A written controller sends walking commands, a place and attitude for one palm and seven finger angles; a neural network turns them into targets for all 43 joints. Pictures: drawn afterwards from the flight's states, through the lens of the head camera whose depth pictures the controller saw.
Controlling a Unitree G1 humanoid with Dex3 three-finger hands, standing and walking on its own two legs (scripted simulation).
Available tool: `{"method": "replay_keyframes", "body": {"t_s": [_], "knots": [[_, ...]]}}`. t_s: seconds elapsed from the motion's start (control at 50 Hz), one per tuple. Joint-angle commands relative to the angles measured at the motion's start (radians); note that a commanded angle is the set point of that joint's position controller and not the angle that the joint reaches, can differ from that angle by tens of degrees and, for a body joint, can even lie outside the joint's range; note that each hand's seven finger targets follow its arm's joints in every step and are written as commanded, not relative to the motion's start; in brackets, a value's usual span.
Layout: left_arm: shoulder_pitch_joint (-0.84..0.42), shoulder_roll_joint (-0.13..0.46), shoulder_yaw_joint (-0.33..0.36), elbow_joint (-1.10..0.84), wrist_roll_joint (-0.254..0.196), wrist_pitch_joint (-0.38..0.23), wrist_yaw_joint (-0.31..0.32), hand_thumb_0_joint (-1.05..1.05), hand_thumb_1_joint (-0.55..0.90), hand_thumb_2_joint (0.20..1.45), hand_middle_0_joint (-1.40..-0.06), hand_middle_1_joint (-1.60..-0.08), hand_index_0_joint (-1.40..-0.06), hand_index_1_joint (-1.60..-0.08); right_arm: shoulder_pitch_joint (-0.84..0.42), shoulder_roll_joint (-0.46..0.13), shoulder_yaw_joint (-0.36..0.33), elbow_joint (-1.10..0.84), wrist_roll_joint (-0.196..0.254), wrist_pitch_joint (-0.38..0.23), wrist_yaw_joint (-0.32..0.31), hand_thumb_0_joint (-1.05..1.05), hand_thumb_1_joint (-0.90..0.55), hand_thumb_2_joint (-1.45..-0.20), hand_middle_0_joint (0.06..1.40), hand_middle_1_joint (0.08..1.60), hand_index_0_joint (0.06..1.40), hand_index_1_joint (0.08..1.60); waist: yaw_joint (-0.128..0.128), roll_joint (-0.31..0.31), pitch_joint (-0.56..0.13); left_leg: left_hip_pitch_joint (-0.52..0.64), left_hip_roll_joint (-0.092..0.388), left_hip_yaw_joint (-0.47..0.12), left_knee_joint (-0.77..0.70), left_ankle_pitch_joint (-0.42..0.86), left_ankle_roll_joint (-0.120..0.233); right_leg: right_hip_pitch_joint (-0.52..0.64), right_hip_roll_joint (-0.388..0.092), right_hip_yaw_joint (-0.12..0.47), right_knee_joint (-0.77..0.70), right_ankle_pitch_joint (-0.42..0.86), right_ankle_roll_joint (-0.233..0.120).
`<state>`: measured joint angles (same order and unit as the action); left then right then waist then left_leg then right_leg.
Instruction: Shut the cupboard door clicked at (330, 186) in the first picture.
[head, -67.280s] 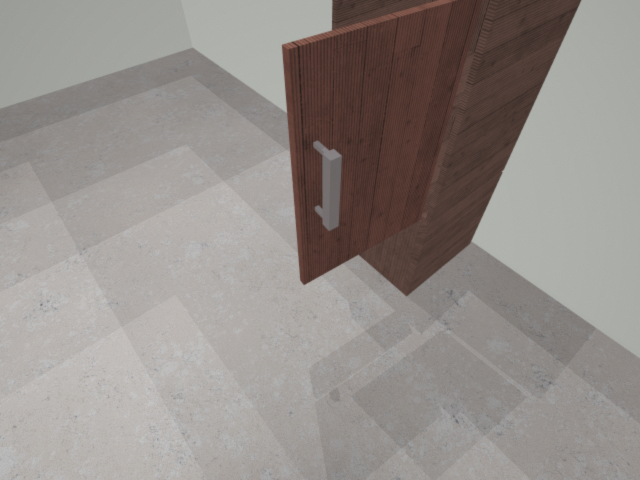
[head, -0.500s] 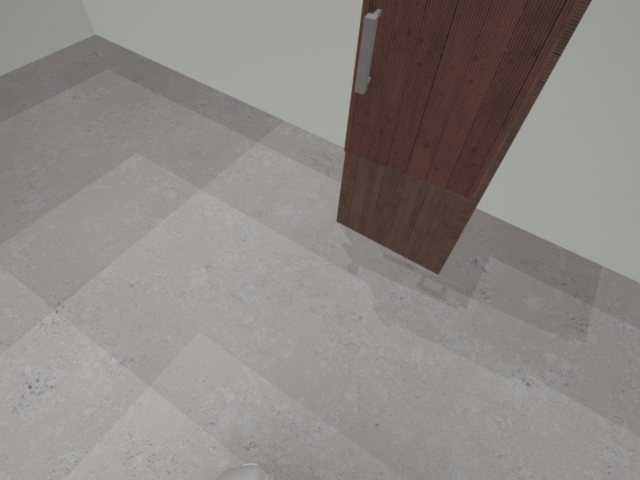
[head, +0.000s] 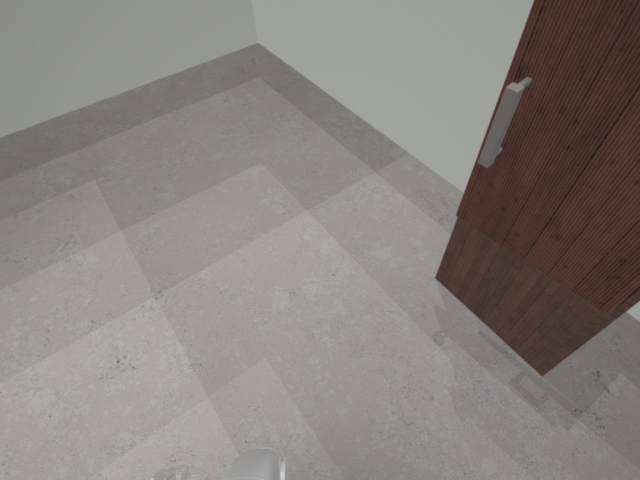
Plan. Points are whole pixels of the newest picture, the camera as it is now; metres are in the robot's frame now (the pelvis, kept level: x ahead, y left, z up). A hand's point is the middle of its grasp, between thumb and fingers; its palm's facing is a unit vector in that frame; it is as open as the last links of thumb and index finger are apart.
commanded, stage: walk to a spot facing it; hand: left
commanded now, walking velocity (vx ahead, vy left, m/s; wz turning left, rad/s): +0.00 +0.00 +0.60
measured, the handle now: (505, 123) +0.74 -0.36 -0.01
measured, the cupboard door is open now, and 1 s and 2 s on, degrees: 6 6 6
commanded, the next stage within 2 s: turn to face it in 0.10 s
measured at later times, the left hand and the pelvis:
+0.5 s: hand out of the picture +0.10 +0.22 -0.18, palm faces +0.15 -0.96 -0.22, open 7.4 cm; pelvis +0.11 +0.02 -0.01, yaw +4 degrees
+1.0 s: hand (193, 394) +0.27 +0.23 -0.18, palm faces -0.18 -0.96 -0.23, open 7.4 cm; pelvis +0.15 +0.04 -0.01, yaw -14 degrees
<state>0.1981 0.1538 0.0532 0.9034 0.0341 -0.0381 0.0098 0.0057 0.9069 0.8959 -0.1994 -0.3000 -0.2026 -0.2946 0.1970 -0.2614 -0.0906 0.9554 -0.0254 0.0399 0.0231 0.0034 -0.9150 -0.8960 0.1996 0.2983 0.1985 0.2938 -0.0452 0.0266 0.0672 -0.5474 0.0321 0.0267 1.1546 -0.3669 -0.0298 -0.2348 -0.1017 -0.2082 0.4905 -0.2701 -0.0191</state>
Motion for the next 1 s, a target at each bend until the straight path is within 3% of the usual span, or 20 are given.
{"method": "replay_keyframes", "body": {"t_s": [0.0, 0.1, 0.16, 0.18, 0.2, 0.22, 0.32, 0.52, 0.54, 0.56, 0.58, 0.6, 0.66, 0.74, 0.8, 0.88, 0.9, 0.92, 0.94, 0.98], "knots": [[0.124, 0.173, 0.04, -0.013, -0.005, -0.021, 0.02, 0.0, 0.9, 0.9, -0.2, -0.3, -0.2, -0.3, -0.042, 0.035, 0.027, -0.094, 0.003, -0.011, 0.018, 0.0, -0.9, -0.9, 0.2, 0.3, 0.2, 0.3, 0.043, -0.17, -0.072, -0.053, 0.024, 0.037, -0.169, 0.05, -0.009, 0.2, -0.232, 0.056, -0.142, 0.688, -0.064], [0.153, 0.223, 0.049, -0.019, -0.002, -0.008, 0.019, 0.0, 0.9, 0.9, -0.2, -0.3, -0.2, -0.3, -0.126, 0.007, 0.039, -0.154, 0.003, -0.015, 0.023, 0.0, -0.9, -0.9, 0.2, 0.3, 0.2, 0.3, 0.06, -0.202, -0.075, 0.037, -0.011, 0.101, -0.42, 0.061, 0.016, 0.265, -0.257, 0.013, -0.047, 0.839, -0.054], [0.125, 0.275, 0.065, -0.047, -0.009, 0.0, 0.017, 0.0, 0.9, 0.9, -0.2, -0.3, -0.2, -0.3, -0.012, -0.061, 0.027, -0.146, -0.001, -0.023, 0.016, 0.0, -0.9, -0.9, 0.2, 0.3, 0.2, 0.3, -0.01, -0.162, -0.142, 0.317, -0.056, 0.124, -0.607, 0.185, 0.048, 0.171, -0.251, -0.04, 0.161, 0.793, -0.018], [0.13, 0.259, 0.058, -0.059, -0.016, 0.004, 0.014, 0.0, 0.9, 0.9, -0.2, -0.3, -0.2, -0.3, 0.075, -0.125, 0.012, -0.127, -0.01, -0.031, 0.011, 0.0, -0.9, -0.9, 0.2, 0.3, 0.2, 0.3, -0.054, -0.047, -0.22, 0.557, 0.037, 0.038, -0.663, 0.47, 0.089, 0.003, -0.203, -0.052, 0.362, 0.551, 0.027], [0.146, 0.178, 0.032, -0.083, -0.03, 0.009, 0.007, 0.0, 0.9, 0.9, -0.2, -0.3, -0.2, -0.3, 0.157, -0.247, -0.012, -0.116, -0.013, -0.039, 0.002, 0.0, -0.9, -0.9, 0.2, 0.3, 0.2, 0.3, -0.076, 0.263, -0.296, 0.75, 0.38, -0.374, -0.684, 0.975, 0.257, -0.303, -0.029, -0.021, 0.656, -0.323, 0.093], [0.121, 0.178, 0.023, -0.103, -0.023, 0.023, 0.025, 0.0, 0.9, 0.9, -0.2, -0.3, -0.2, -0.3, 0.178, -0.27, -0.002, -0.105, 0.004, -0.031, -0.011, 0.0, -0.9, -0.9, 0.2, 0.3, 0.2, 0.3, -0.078, 0.13, -0.313, 0.67, 0.451, -0.348, -0.704, 0.96, 0.323, -0.284, -0.015, 0.15, 0.723, -0.432, 0.069], [0.179, 0.135, 0.007, 0.031, -0.014, 0.057, 0.014, 0.0, 0.9, 0.9, -0.2, -0.3, -0.2, -0.3, -0.064, -0.104, 0.056, -0.112, 0.004, -0.058, -0.057, 0.0, -0.9, -0.9, 0.2, 0.3, 0.2, 0.3, 0.052, 0.091, -0.151, 0.406, 0.264, -0.099, -0.812, 0.572, 0.196, -0.199, -0.006, 0.235, 0.57, -0.172, 0.063], [0.163, 0.105, 0.034, 0.022, -0.005, 0.075, -0.015, 0.0, 0.9, 0.9, -0.2, -0.3, -0.2, -0.3, -0.078, -0.114, 0.011, -0.048, 0.005, -0.019, -0.053, 0.0, -0.9, -0.9, 0.2, 0.3, 0.2, 0.3, 0.073, 0.102, -0.052, 0.304, 0.28, 0.051, -0.72, 0.279, 0.139, -0.053, 0.077, 0.125, 0.146, 0.01, 0.043], [0.184, 0.121, 0.041, 0.023, -0.003, 0.071, -0.015, 0.0, 0.9, 0.9, -0.2, -0.3, -0.2, -0.3, -0.082, -0.103, 0.007, -0.052, 0.008, -0.018, -0.052, 0.0, -0.9, -0.9, 0.2, 0.3, 0.2, 0.3, 0.087, 0.06, -0.055, 0.29, 0.249, 0.082, -0.649, 0.249, 0.106, -0.019, 0.067, 0.166, 0.06, 0.122, 0.028], [0.188, 0.168, 0.052, 0.015, 0.003, 0.062, -0.011, 0.0, 0.9, 0.9, -0.2, -0.3, -0.2, -0.3, -0.072, -0.07, 0.004, -0.062, 0.013, -0.017, -0.05, 0.0, -0.9, -0.9, 0.2, 0.3, 0.2, 0.3, 0.088, -0.075, -0.055, 0.235, 0.166, 0.14, -0.521, 0.117, 0.053, 0.001, -0.017, 0.324, -0.041, 0.272, -0.017], [0.183, 0.248, 0.064, 0.011, 0.01, 0.052, -0.006, 0.0, 0.9, 0.9, -0.2, -0.3, -0.2, -0.3, -0.06, -0.006, 0.013, -0.083, 0.019, -0.018, -0.046, 0.0, -0.9, -0.9, 0.2, 0.3, 0.2, 0.3, 0.088, -0.284, -0.068, 0.107, 0.03, 0.192, -0.341, -0.139, 0.003, 0.065, -0.204, 0.556, -0.134, 0.476, -0.112], [0.221, 0.266, 0.066, 0.013, 0.0, 0.051, 0.004, 0.0, 0.9, 0.9, -0.2, -0.3, -0.2, -0.3, -0.094, -0.003, 0.02, -0.104, 0.017, -0.006, -0.048, 0.0, -0.9, -0.9, 0.2, 0.3, 0.2, 0.3, 0.125, -0.282, -0.093, 0.057, -0.007, 0.082, -0.149, -0.276, -0.007, 0.082, -0.264, 0.657, -0.185, 0.536, -0.201], [0.137, 0.213, 0.072, -0.001, -0.006, 0.051, 0.023, 0.0, 0.9, 0.9, -0.2, -0.3, -0.2, -0.3, -0.098, -0.024, 0.018, -0.095, 0.018, -0.016, -0.057, 0.0, -0.9, -0.9, 0.2, 0.3, 0.2, 0.3, 0.088, -0.215, -0.132, -0.074, 0.025, -0.05, 0.014, -0.13, -0.02, 0.213, -0.178, 0.556, -0.095, 0.62, -0.212], [0.09, 0.22, 0.072, -0.024, -0.004, 0.053, 0.02, 0.0, 0.9, 0.9, -0.2, -0.3, -0.2, -0.3, -0.086, -0.004, 0.024, -0.092, 0.015, -0.013, -0.052, 0.0, -0.9, -0.9, 0.2, 0.3, 0.2, 0.3, 0.08, -0.117, -0.125, 0.026, 0.014, -0.021, -0.164, -0.085, -0.036, 0.148, -0.135, 0.511, -0.107, 0.529, -0.181], [0.071, 0.246, 0.078, -0.027, -0.001, 0.059, 0.014, 0.0, 0.9, 0.9, -0.2, -0.3, -0.2, -0.3, -0.067, -0.009, 0.024, -0.105, 0.02, -0.018, -0.053, 0.0, -0.9, -0.9, 0.2, 0.3, 0.2, 0.3, 0.077, -0.14, -0.122, 0.085, 0.0, -0.016, -0.319, -0.084, -0.035, 0.128, -0.124, 0.547, -0.098, 0.5, -0.18], [-0.018, 0.252, 0.077, -0.058, -0.013, 0.075, 0.003, 0.0, 0.9, 0.9, -0.2, -0.3, -0.2, -0.3, 0.057, -0.039, 0.026, -0.087, 0.022, -0.032, -0.062, 0.0, -0.9, -0.9, 0.2, 0.3, 0.2, 0.3, 0.016, -0.151, -0.116, 0.338, -0.015, 0.0, -0.659, 0.117, -0.026, -0.046, -0.048, 0.538, -0.031, 0.359, -0.098], [-0.028, 0.217, 0.069, -0.071, -0.019, 0.079, -0.001, 0.0, 0.9, 0.9, -0.2, -0.3, -0.2, -0.3, 0.092, -0.081, 0.02, -0.081, 0.018, -0.042, -0.063, 0.0, -0.9, -0.9, 0.2, 0.3, 0.2, 0.3, 0.005, -0.04, -0.131, 0.45, 0.062, -0.079, -0.794, 0.153, -0.006, -0.149, 0.032, 0.486, 0.042, 0.213, -0.048], [-0.009, 0.159, 0.057, -0.096, -0.028, 0.083, -0.012, 0.0, 0.9, 0.9, -0.2, -0.3, -0.2, -0.3, 0.113, -0.189, 0.005, -0.089, 0.0, -0.051, -0.066, 0.0, -0.9, -0.9, 0.2, 0.3, 0.2, 0.3, 0.006, 0.261, -0.131, 0.52, 0.305, -0.327, -0.878, 0.243, 0.09, -0.301, 0.171, 0.342, 0.231, -0.116, 0.014], [-0.034, 0.174, 0.053, -0.12, -0.021, 0.077, -0.019, 0.0, 0.9, 0.9, -0.2, -0.3, -0.2, -0.3, 0.13, -0.226, 0.001, -0.106, -0.006, -0.046, -0.07, 0.0, -0.9, -0.9, 0.2, 0.3, 0.2, 0.3, -0.005, 0.269, -0.113, 0.447, 0.451, -0.429, -0.892, 0.332, 0.195, -0.317, 0.162, 0.253, 0.445, -0.353, 0.041], [-0.059, 0.198, 0.068, -0.097, -0.009, 0.087, -0.029, 0.0, 0.9, 0.9, -0.2, -0.3, -0.2, -0.3, 0.074, -0.181, 0.017, -0.112, -0.013, -0.052, -0.076, 0.0, -0.9, -0.9, 0.2, 0.3, 0.2, 0.3, 0.03, 0.173, -0.063, 0.375, 0.379, -0.316, -0.864, 0.485, 0.194, -0.327, 0.115, 0.285, 0.664, -0.274, 0.057]]}}
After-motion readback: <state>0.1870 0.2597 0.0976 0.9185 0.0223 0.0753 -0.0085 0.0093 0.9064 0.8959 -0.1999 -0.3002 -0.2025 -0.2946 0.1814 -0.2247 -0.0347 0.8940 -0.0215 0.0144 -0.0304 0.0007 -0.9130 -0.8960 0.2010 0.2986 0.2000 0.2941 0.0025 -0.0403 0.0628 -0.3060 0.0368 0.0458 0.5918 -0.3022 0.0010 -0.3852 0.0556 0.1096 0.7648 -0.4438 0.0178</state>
